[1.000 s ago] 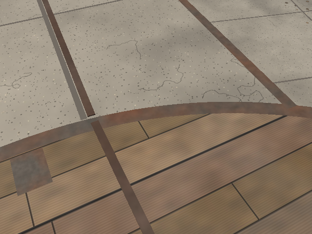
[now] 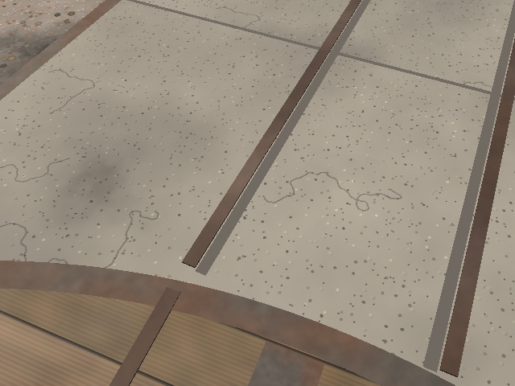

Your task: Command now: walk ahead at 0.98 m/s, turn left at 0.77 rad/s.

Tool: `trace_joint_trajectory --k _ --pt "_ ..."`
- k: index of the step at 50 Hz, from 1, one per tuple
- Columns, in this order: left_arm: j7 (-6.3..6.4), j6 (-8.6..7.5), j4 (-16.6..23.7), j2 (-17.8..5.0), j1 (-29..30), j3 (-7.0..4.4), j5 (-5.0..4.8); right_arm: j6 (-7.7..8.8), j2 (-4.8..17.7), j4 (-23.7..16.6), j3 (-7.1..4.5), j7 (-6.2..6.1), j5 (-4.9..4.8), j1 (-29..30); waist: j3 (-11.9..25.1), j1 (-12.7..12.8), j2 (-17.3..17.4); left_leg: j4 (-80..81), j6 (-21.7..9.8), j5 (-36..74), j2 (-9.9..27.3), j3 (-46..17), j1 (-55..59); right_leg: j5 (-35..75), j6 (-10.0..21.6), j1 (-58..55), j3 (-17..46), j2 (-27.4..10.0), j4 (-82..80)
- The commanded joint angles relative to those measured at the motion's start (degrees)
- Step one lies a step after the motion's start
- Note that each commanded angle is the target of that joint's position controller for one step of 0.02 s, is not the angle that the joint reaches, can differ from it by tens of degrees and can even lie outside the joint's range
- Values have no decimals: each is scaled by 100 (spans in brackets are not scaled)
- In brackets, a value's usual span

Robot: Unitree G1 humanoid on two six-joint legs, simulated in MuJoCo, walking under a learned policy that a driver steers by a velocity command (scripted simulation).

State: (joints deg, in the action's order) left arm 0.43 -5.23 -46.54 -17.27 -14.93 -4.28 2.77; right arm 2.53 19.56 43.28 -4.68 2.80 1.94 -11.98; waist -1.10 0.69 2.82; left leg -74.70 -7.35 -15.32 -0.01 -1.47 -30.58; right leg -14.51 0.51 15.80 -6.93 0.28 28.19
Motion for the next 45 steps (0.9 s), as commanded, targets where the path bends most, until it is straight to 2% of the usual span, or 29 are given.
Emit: trace_joint_trajectory --k 1,3,4,6,8,11,12,13,14,15,16,17,18,20,22,25,28,29,31,33,34,35,36,37,38,39,40,42,45 --pt "-119 -256 -69 54 -538 87 -106 -73 -432 -685 250 172 96 253 -172 -97 -600 31 28 404 584 -591 -1464 -201 653 -721 1854 -1651 -1944" --pt "-165 -315 -188 79 -848 127 -99 -22 -429 -832 318 171 106 665 -310 -45 -306 521 20 814 377 -642 -1589 864 623 -641 1135 -1354 -2049" --pt "-163 -358 -156 -279 -683 71 -82 1 -419 -1067 374 179 85 786 -447 -274 -759 1275 64 1080 438 -749 -1475 738 789 -356 1236 -1569 -2281" --pt "-166 -345 -202 -312 -696 84 -181 47 -132 -1156 377 264 88 1440 -715 -174 -339 2617 109 1602 272 92 -756 1273 737 -82 611 -1168 -2802" --pt "-179 -297 -343 -521 -1123 87 -272 126 -243 -1202 465 306 73 1858 -799 14 -234 3339 58 1868 165 696 152 2443 832 -126 562 -1138 -3013" --pt "-130 -206 -522 -1110 -1456 15 -222 194 13 -1068 391 113 118 1523 -143 -209 -627 3838 1 879 -303 758 964 6003 801 -1471 473 -1294 -1509" --pt "-76 -140 -560 -1245 -1447 -1 -200 228 218 -828 294 15 141 616 409 -678 -877 4082 -36 520 -420 581 1983 6387 732 -1469 532 -1325 -311" --pt "-58 -101 -539 -1213 -1307 10 -247 255 482 -497 165 -96 178 -481 948 -1255 -929 4355 -52 684 -189 366 3450 5521 659 -739 470 -1109 1189" --pt "-97 -98 -350 -613 -1376 134 -213 270 1021 -324 5 -238 319 -1324 1733 -1355 -326 4291 -69 -898 1206 -1054 4939 2435 675 626 483 -667 3232" --pt "-134 -104 -77 199 -1908 276 -500 288 1282 -379 -72 -249 354 -1363 2812 -774 989 5070 -445 -1947 2820 -3922 6141 -1122 580 2298 862 -102 5277" --pt "-85 -68 8 -437 -1217 124 -455 232 976 -346 -79 -232 199 -1207 2332 -957 285 5632 -372 -2036 2602 -3833 5310 -547 670 2757 1061 -284 5506" --pt "-118 -51 96 -396 -736 108 -415 279 535 -241 38 -221 153 -799 1201 -742 89 5708 -288 -1374 2246 -2811 4394 -81 659 2937 1073 -496 5174" --pt "-161 -18 66 -207 -681 140 -388 322 296 -144 70 -202 134 -598 628 -519 5 5928 -207 -559 2033 -2150 3608 42 614 2782 1046 -650 4864" --pt "-239 196 -43 6 -856 131 -229 399 0 -11 143 -217 52 -534 228 -132 147 6177 -9 274 1745 -1108 2719 45 524 2363 1045 -820 4665" --pt "-316 385 87 155 -558 113 -164 496 -160 172 163 -202 -111 -510 -67 50 103 6534 107 497 1588 -440 2499 142 469 2640 993 -936 4555" --pt "-420 439 507 272 280 174 -142 605 -275 336 193 -191 -117 -537 -481 144 219 6753 245 1735 1304 735 2213 1070 463 2898 697 -925 3964" --pt "-524 428 667 149 760 221 -213 633 -96 394 173 -261 -78 -488 -539 171 -66 6902 456 2751 871 1660 2245 1962 658 2361 133 -587 2733" --pt "-570 404 853 203 980 276 -179 650 143 406 140 -275 -96 -584 -729 219 2 6882 481 3380 1095 1768 2216 2084 769 2109 23 -621 2124" --pt "-582 383 862 -17 1123 247 -140 603 399 478 101 -348 -114 -830 -621 226 -68 6411 586 5526 1126 1934 2833 2124 955 1606 -484 -128 1604" --pt "-530 379 646 -377 243 141 -185 409 839 383 -9 -471 -36 -800 58 743 248 5039 630 7486 1310 1855 3350 1471 1110 587 -624 334 1527" --pt "-476 386 385 -608 -804 23 -199 286 1044 280 -75 -501 8 -536 596 1294 373 3722 556 7842 1438 1735 3179 1061 1244 -490 -454 479 1587" --pt "-366 389 24 -889 -1947 -144 -198 188 1086 173 -99 -474 40 -334 1118 1740 187 1950 469 7036 1413 1556 2546 535 1391 -1871 -93 596 1323" --pt "-229 464 -4 -1187 -1816 -340 -348 182 760 135 -55 -359 10 -193 846 1612 -751 -441 622 2594 364 1533 1303 34 1587 -2476 668 372 781" --pt "-212 536 234 -1831 -940 -392 -89 292 -104 -404 206 -269 38 -976 980 217 -2020 -2481 956 -1398 -324 877 -1279 628 2532 -3583 3607 -964 400" --pt "-180 563 498 -1889 -986 -470 -150 463 144 -735 264 -291 31 -516 1798 631 -1225 -2527 848 -1062 -225 -285 -1923 -1033 2944 -3906 5330 -1468 -989" --pt "-103 530 420 -1507 -948 -398 -146 569 353 -765 260 -287 38 -112 866 519 -398 -1889 788 -721 108 -418 -2141 -1581 2560 -3040 5385 -1506 -1616" --pt "-81 471 315 -1197 -823 -313 -187 573 349 -774 272 -291 68 13 307 189 162 -1109 781 -437 382 -424 -1787 -1228 2261 -2074 4899 -1318 -1651" --pt "-46 286 376 -952 -489 -216 -227 336 231 -710 338 -309 241 -68 -91 -224 330 -384 926 -425 657 -403 -964 -243 2051 -595 3893 -797 -1645" --pt "-88 95 418 -853 -487 -160 -271 71 67 -913 406 -258 237 356 -311 -258 207 915 1155 -202 833 -124 -460 476 1986 498 3023 -239 -1827"
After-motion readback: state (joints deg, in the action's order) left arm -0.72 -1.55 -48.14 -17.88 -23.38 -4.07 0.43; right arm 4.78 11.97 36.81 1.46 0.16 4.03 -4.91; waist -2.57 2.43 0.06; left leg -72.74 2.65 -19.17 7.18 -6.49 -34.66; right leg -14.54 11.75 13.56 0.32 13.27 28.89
